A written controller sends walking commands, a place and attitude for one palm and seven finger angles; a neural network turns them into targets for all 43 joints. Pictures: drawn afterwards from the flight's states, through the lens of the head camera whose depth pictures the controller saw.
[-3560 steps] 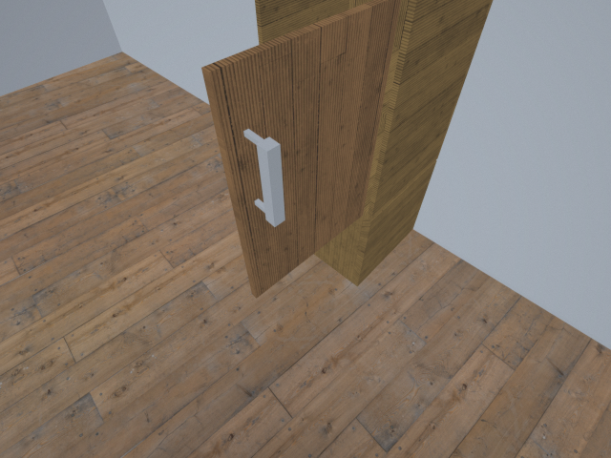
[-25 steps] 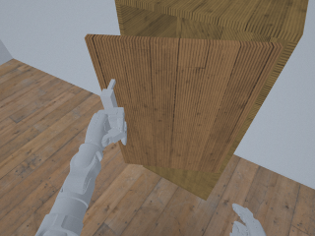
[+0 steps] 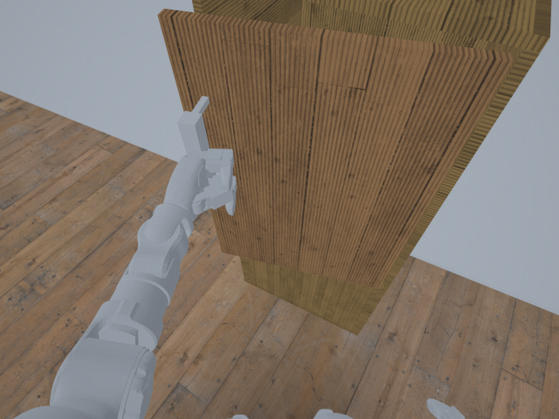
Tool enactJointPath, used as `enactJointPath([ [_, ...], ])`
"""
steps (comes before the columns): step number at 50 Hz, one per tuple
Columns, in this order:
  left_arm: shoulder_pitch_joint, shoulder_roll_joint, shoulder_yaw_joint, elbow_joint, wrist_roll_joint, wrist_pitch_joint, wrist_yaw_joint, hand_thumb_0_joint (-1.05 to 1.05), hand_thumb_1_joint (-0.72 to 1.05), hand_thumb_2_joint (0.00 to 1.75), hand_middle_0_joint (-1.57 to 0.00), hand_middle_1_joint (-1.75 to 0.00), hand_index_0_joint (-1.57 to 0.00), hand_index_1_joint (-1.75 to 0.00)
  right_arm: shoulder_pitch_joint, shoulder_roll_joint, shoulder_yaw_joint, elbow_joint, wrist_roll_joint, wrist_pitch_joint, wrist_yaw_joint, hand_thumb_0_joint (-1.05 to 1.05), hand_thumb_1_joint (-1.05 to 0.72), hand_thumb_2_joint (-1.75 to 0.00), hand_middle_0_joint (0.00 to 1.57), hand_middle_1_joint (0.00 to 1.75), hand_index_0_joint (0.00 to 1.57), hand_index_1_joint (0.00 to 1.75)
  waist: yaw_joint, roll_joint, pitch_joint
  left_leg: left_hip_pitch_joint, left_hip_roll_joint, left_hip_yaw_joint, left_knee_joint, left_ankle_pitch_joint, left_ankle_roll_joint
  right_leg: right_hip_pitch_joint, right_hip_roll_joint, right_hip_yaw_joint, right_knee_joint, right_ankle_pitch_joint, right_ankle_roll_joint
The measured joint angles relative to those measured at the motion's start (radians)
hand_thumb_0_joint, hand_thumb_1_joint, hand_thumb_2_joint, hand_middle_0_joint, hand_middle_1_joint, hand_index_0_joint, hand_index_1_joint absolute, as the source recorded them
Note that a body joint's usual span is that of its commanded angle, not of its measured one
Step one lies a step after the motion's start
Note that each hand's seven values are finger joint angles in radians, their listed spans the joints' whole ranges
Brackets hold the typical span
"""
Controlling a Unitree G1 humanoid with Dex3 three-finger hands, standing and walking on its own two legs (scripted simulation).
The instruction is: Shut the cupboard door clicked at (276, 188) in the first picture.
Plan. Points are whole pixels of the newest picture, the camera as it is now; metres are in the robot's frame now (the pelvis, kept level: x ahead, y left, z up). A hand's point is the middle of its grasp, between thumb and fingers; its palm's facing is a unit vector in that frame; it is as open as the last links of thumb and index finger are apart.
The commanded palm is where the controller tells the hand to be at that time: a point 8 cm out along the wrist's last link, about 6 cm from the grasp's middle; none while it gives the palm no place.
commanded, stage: push the door shut along its arc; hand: left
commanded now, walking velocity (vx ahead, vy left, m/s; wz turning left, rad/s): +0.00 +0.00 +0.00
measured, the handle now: (206, 152) +0.50 +0.12 +0.08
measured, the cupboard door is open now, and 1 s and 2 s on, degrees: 12 0 0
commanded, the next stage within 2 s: pull the fist back off the door in 1.04 s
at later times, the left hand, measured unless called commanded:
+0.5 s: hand (259, 162) +0.47 +0.03 +0.09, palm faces -0.41 -0.91 -0.01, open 3.1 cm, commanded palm +0.48 +0.09 +0.09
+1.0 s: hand (283, 145) +0.50 -0.01 +0.10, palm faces -0.50 -0.86 -0.03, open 3.3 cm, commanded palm +0.52 +0.04 +0.09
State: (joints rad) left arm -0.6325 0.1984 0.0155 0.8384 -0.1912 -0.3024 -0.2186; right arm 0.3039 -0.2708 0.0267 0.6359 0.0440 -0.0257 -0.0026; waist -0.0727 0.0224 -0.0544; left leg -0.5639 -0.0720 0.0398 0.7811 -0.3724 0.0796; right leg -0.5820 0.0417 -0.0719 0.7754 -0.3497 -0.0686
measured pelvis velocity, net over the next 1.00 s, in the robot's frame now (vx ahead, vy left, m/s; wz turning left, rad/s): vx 0.01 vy -0.01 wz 0.00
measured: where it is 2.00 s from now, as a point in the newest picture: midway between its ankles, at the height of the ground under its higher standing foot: outside the picture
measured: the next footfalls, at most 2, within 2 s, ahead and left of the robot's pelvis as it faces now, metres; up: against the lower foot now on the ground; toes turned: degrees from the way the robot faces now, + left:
none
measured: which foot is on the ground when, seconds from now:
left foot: down 0.00-1.00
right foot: down 0.00-1.00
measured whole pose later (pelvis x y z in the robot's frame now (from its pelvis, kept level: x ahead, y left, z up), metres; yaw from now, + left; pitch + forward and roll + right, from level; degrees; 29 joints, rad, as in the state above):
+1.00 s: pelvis +0.01 -0.01 -0.02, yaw +0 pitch +18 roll +0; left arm -1.13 0.28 0.05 1.23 -0.16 -0.27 -0.35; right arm 0.37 -0.29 0.02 0.69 0.01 -0.02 0.00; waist -0.19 0.03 -0.08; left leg -0.81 -0.05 0.04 0.91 -0.42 0.07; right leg -0.82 0.05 -0.09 0.89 -0.39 -0.08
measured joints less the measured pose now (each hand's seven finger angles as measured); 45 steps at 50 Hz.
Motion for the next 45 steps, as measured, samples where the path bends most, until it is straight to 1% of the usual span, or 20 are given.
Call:
enactJointPath([
  [6, -0.091, 0.011, 0.019, 0.103, 0.012, -0.022, -0.021, 0.02, 0.90, 0.90, -1.30, -1.50, -1.30, -1.50, 0.011, 0.001, 0.003, 0.007, -0.006, 0.004, 0.004, 0.01, -0.90, -0.90, 0.20, 0.30, 0.20, 0.30, -0.019, -0.002, -0.001, -0.030, -0.001, 0.008, 0.013, -0.003, 0.004, -0.033, -0.001, 0.006, 0.015, -0.002, 0.004],
  [10, -0.149, 0.018, 0.028, 0.167, 0.011, -0.034, -0.035, 0.02, 0.90, 0.90, -1.30, -1.50, -1.30, -1.50, 0.023, -0.002, 0.002, 0.012, -0.007, 0.005, 0.005, 0.01, -0.90, -0.90, 0.20, 0.30, 0.20, 0.30, -0.032, -0.001, -0.003, -0.052, 0.000, 0.010, 0.025, -0.007, 0.007, -0.054, -0.001, 0.007, 0.025, -0.004, 0.005],
  [17, -0.230, 0.034, 0.038, 0.238, 0.019, -0.038, -0.053, 0.02, 0.90, 0.90, -1.30, -1.50, -1.30, -1.50, 0.045, -0.009, -0.003, 0.024, -0.012, 0.008, 0.009, 0.01, -0.90, -0.90, 0.20, 0.30, 0.20, 0.30, -0.052, -0.001, -0.009, -0.097, 0.003, 0.012, 0.049, -0.016, 0.008, -0.097, 0.001, 0.007, 0.044, -0.009, 0.006],
  [25, -0.294, 0.036, 0.058, 0.282, 0.030, -0.029, -0.073, 0.02, 0.90, 0.90, -1.30, -1.50, -1.30, -1.50, 0.062, -0.015, -0.007, 0.028, -0.019, 0.015, 0.013, 0.01, -0.90, -0.90, 0.20, 0.30, 0.20, 0.30, -0.075, 0.002, -0.015, -0.129, 0.009, 0.017, 0.066, -0.026, 0.008, -0.131, 0.007, 0.012, 0.059, -0.015, 0.005],
  [31, -0.341, 0.057, 0.078, 0.315, 0.040, -0.023, -0.084, 0.02, 0.90, 0.90, -1.30, -1.50, -1.30, -1.50, 0.070, -0.013, -0.005, 0.020, -0.023, 0.017, 0.014, 0.01, -0.90, -0.90, 0.20, 0.30, 0.20, 0.30, -0.094, 0.002, -0.016, -0.152, 0.015, 0.018, 0.078, -0.032, 0.004, -0.154, 0.013, 0.012, 0.068, -0.018, 0.001],
  [36, -0.391, 0.067, 0.055, 0.352, 0.042, -0.013, -0.099, 0.02, 0.90, 0.90, -1.30, -1.50, -1.30, -1.50, 0.075, -0.014, -0.005, 0.026, -0.024, 0.017, 0.014, 0.01, -0.90, -0.90, 0.20, 0.30, 0.20, 0.30, -0.101, 0.007, -0.018, -0.181, 0.016, 0.011, 0.096, -0.038, 0.001, -0.179, 0.013, 0.003, 0.081, -0.025, -0.003],
  [45, -0.474, 0.082, 0.040, 0.389, 0.035, 0.017, -0.117, 0.01, 0.94, 0.94, -1.30, -1.50, -1.30, -1.50, 0.070, -0.016, -0.005, 0.044, -0.032, 0.007, 0.006, 0.01, -0.90, -0.90, 0.20, 0.30, 0.20, 0.30, -0.111, 0.011, -0.017, -0.234, 0.016, -0.002, 0.126, -0.046, -0.006, -0.227, 0.012, -0.012, 0.108, -0.035, -0.012],
])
